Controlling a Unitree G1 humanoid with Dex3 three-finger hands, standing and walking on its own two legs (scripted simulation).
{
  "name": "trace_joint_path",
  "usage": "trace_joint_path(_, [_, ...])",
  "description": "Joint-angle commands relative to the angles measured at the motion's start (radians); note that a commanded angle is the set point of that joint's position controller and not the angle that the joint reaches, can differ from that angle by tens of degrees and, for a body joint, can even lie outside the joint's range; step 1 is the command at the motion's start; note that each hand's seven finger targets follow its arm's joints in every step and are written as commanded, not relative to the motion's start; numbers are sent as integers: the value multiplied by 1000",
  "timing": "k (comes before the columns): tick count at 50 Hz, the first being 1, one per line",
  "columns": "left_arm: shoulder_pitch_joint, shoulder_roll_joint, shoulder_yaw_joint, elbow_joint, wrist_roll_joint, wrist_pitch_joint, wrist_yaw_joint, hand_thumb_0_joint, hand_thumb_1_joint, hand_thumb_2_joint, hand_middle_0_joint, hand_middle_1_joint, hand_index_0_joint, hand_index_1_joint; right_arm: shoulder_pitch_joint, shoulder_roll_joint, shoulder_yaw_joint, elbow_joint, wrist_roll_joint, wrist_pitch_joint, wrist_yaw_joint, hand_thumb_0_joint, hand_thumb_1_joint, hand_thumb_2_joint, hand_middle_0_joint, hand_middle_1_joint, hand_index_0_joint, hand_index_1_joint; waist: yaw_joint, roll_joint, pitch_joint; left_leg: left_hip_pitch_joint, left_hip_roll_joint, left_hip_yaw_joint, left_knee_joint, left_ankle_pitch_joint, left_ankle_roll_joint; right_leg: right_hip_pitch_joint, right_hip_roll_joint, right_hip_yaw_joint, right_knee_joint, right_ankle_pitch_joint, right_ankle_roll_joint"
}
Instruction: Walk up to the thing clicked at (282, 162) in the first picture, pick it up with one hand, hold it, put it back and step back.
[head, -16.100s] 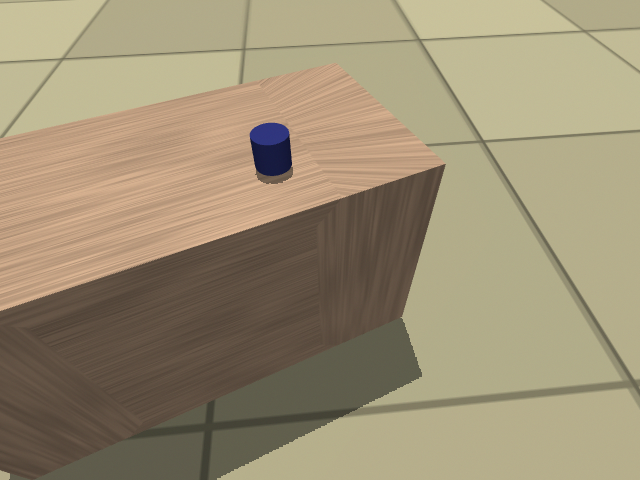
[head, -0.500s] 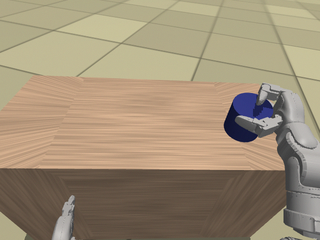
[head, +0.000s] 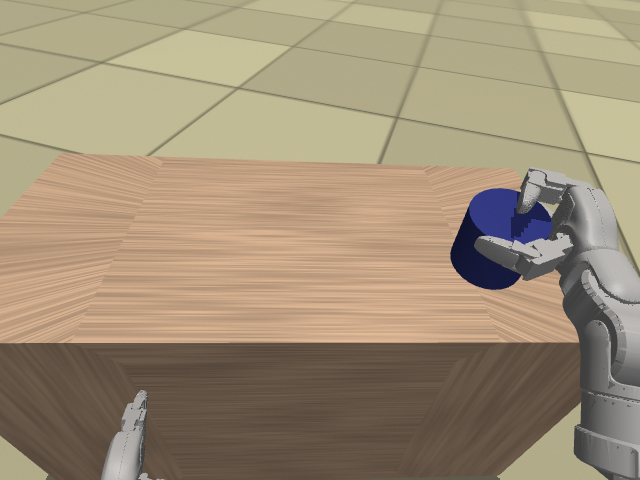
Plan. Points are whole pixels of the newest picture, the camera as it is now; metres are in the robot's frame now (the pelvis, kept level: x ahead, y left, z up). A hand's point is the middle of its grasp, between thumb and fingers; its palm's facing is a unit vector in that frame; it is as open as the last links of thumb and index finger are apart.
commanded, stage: hold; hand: right
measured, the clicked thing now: (496, 239) +0.34 -0.17 +0.19
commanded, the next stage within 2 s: crouch in 1.74 s
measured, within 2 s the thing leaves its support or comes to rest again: neither
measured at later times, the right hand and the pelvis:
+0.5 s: hand (515, 227) +0.32 -0.18 +0.22, palm faces +0.12 +0.99 -0.03, open 7.4 cm; pelvis +0.00 +0.00 +0.00, yaw +0 degrees
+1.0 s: hand (508, 222) +0.33 -0.17 +0.23, palm faces +0.11 +0.99 -0.03, open 7.4 cm; pelvis +0.00 +0.00 +0.00, yaw +0 degrees
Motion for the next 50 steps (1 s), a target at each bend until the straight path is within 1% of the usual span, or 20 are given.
trace_joint_path(1, [-132,121,50,-165,-6,-65,4,0,-538,46,-43,-51,-46,-47,-462,-195,-66,-249,23,-85,-4,0,-150,-1290,1258,1414,1304,1415,12,35,-184,0,-33,45,-93,197,7,100,18,-25,-82,193,-30])
trace_joint_path(5, [-125,113,44,-170,-5,-67,4,0,-543,48,-44,-49,-45,-47,-477,-229,-95,-253,21,-86,-10,0,-163,-1295,1264,1419,1310,1419,3,53,-206,21,-27,41,-97,205,3,97,24,-28,-76,192,-33])
trace_joint_path(9, [-134,131,61,-184,-4,-67,9,0,-540,49,-43,-51,-46,-48,-471,-220,-86,-243,22,-87,-10,0,-168,-1290,1265,1415,1309,1415,11,72,-192,7,-25,37,-105,174,0,86,29,-32,-76,154,-38])
trace_joint_path(13, [-137,103,37,-178,-8,-68,2,0,-543,51,-41,-48,-42,-47,-456,-211,-83,-250,23,-95,-8,0,-132,-1273,1248,1401,1294,1401,1,41,-185,6,-31,42,-101,147,5,76,25,-28,-86,134,-34])
trace_joint_path(17, [-124,108,43,-167,-7,-65,1,0,-540,47,-41,-49,-44,-46,-432,-229,-104,-275,26,-99,-5,0,-130,-1272,1247,1400,1293,1400,-5,38,-206,19,-27,39,-100,174,6,85,26,-30,-80,164,-33])
trace_joint_path(18, [-128,124,57,-177,-8,-65,6,0,-539,48,-42,-50,-44,-47,-425,-200,-79,-268,30,-98,-2,0,-147,-1277,1253,1404,1298,1404,10,59,-199,17,-28,39,-101,188,3,93,24,-30,-78,173,-36])
trace_joint_path(22, [-134,102,33,-162,-5,-69,9,0,-542,50,-42,-50,-44,-48,-431,-191,-67,-269,23,-97,-8,0,-155,-1267,1247,1393,1291,1393,13,53,-196,11,-25,33,-105,177,2,97,26,-31,-79,156,-37])
trace_joint_path(23, [-147,137,66,-176,-6,-74,15,0,-540,47,-42,-50,-45,-47,-437,-201,-75,-267,25,-98,-9,0,-153,-1267,1246,1393,1290,1393,17,61,-182,1,-29,37,-105,175,1,96,24,-29,-78,156,-37])
trace_joint_path(24, [-151,120,46,-181,-5,-79,13,0,-546,52,-42,-49,-42,-48,-444,-175,-45,-278,22,-98,-9,0,-149,-1265,1247,1392,1292,1392,17,53,-184,-3,-32,38,-102,165,2,96,23,-29,-81,144,-35])
trace_joint_path(27, [-151,124,55,-171,-3,-81,17,0,-540,49,-42,-49,-44,-47,-460,-212,-76,-266,21,-106,-17,0,-151,-1264,1246,1391,1291,1391,8,43,-167,-6,-33,41,-108,116,4,77,23,-25,-93,98,-33])
trace_joint_path(30, [-105,129,67,-172,-1,-77,22,0,-543,51,-42,-49,-43,-47,-461,-214,-83,-258,20,-109,-24,0,-160,-1274,1257,1402,1300,1402,19,61,-219,11,-27,37,-95,196,1,105,28,-32,-70,171,-34])
trace_joint_path(31, [-106,100,40,-154,-3,-77,16,0,-541,50,-42,-49,-43,-47,-452,-217,-87,-267,25,-108,-23,0,-155,-1282,1264,1411,1308,1411,1,36,-191,14,-26,38,-94,203,2,89,29,-34,-67,180,-33])
trace_joint_path(32, [-98,116,61,-152,-2,-76,17,0,-538,48,-41,-50,-45,-47,-456,-228,-98,-276,23,-109,-23,0,-148,-1278,1253,1404,1298,1404,9,33,-211,21,-25,37,-88,228,2,96,29,-33,-61,203,-32])
trace_joint_path(33, [-111,98,42,-138,-4,-74,13,0,-540,48,-41,-47,-43,-45,-439,-224,-101,-245,24,-104,-20,0,-135,-1265,1247,1394,1291,1394,-5,34,-202,22,-28,40,-86,228,2,87,27,-32,-63,212,-31])
trace_joint_path(37, [-135,100,42,-146,-7,-72,7,0,-545,50,-43,-49,-44,-48,-447,-171,-51,-245,25,-92,-7,0,-160,-1268,1247,1392,1290,1392,12,34,-199,10,-34,43,-87,219,5,100,17,-26,-74,213,-28])
trace_joint_path(39, [-163,112,36,-167,-7,-72,4,0,-545,51,-43,-50,-44,-49,-452,-192,-64,-247,25,-86,-6,0,-155,-1277,1251,1401,1296,1401,0,39,-178,6,-34,45,-95,179,6,78,19,-25,-81,175,-28])
trace_joint_path(40, [-168,144,71,-175,-6,-76,10,0,-546,50,-43,-49,-43,-49,-461,-191,-57,-250,20,-84,-5,0,-150,-1274,1249,1399,1295,1399,13,46,-191,2,-34,45,-95,182,6,97,17,-24,-82,175,-29])
trace_joint_path(44, [-134,111,38,-165,-4,-72,9,0,-549,51,-43,-48,-43,-48,-466,-201,-78,-230,24,-83,-12,0,-143,-1258,1236,1382,1281,1382,2,72,-197,21,-27,43,-95,216,1,94,24,-29,-68,201,-33])
trace_joint_path(48, [-127,135,70,-158,-1,-69,14,0,-544,50,-42,-47,-42,-47,-478,-217,-93,-214,18,-89,-22,0,-148,-1263,1247,1391,1291,1391,7,72,-190,12,-26,41,-98,201,-1,95,26,-32,-71,178,-35])
trace_joint_path(50, [-121,95,33,-157,-3,-69,10,0,-541,49,-41,-49,-42,-47,-487,-189,-71,-212,20,-94,-25,0,-145,-1263,1248,1392,1292,1392,8,74,-173,7,-24,35,-104,190,-3,87,28,-36,-72,160,-39])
